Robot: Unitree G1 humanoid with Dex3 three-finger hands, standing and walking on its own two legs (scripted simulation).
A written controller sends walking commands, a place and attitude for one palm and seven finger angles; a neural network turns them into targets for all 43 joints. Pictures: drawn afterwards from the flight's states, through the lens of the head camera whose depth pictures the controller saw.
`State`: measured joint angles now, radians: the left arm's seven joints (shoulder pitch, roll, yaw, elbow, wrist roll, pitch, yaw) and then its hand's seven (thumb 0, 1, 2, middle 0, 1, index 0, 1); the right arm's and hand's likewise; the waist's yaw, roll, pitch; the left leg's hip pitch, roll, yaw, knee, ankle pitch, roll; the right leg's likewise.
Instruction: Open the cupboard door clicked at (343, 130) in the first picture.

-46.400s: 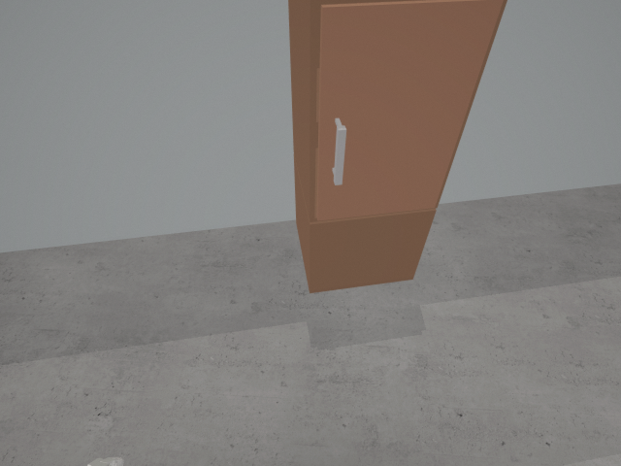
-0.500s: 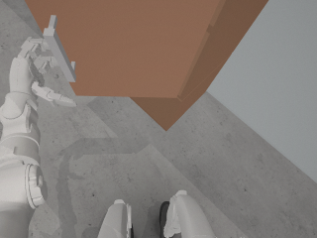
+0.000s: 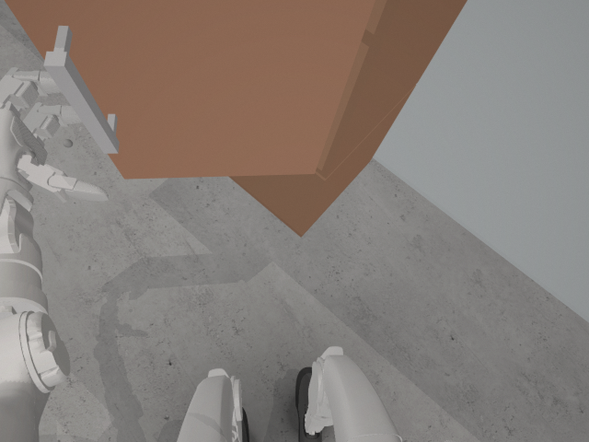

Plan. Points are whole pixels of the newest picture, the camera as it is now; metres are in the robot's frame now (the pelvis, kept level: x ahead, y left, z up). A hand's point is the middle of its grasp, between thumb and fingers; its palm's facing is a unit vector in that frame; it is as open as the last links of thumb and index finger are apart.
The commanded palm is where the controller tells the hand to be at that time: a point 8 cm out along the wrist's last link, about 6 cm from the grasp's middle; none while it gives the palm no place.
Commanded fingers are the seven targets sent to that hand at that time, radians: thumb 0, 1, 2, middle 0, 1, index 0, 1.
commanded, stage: move the hooked fingers beside the handle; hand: left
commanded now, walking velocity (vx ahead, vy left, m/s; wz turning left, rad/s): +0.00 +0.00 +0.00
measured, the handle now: (90, 98) +0.55 +0.24 +0.03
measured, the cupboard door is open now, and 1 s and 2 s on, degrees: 46 46 46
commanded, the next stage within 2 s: slide the fingers in behind the handle in 1.84 s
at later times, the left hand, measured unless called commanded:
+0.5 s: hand (50, 144) +0.48 +0.28 +0.03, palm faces +0.01 -1.00 -0.03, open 13.9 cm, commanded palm +0.47 +0.31 +0.03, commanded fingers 0.00 -0.50 0.30 -0.30 -1.20 -0.30 -1.20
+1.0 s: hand (19, 145) +0.48 +0.31 +0.03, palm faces +0.02 -1.00 -0.03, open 13.9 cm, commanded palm +0.47 +0.33 +0.03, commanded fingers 0.00 -0.50 0.30 -0.30 -1.20 -0.30 -1.20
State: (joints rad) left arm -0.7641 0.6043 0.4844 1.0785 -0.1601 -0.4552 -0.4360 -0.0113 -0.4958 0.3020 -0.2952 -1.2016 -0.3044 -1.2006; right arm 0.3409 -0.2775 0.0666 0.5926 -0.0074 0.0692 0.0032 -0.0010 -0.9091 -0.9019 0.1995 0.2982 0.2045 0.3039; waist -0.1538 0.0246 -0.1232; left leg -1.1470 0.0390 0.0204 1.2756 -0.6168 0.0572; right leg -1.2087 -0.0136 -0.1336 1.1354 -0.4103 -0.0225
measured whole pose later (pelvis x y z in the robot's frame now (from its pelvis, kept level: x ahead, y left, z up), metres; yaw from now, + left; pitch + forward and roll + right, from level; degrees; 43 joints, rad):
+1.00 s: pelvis -0.01 +0.01 -0.01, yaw -1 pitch +30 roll -7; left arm -0.83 0.78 0.58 1.14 -0.15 -0.40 -0.57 -0.01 -0.50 0.30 -0.30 -1.20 -0.30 -1.20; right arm 0.33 -0.30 0.08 0.58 -0.01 0.06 -0.01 0.00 -0.91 -0.90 0.20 0.30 0.20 0.30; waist -0.18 0.02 -0.12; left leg -1.24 0.05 -0.01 1.34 -0.63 0.06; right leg -1.28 -0.01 -0.16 1.16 -0.41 -0.02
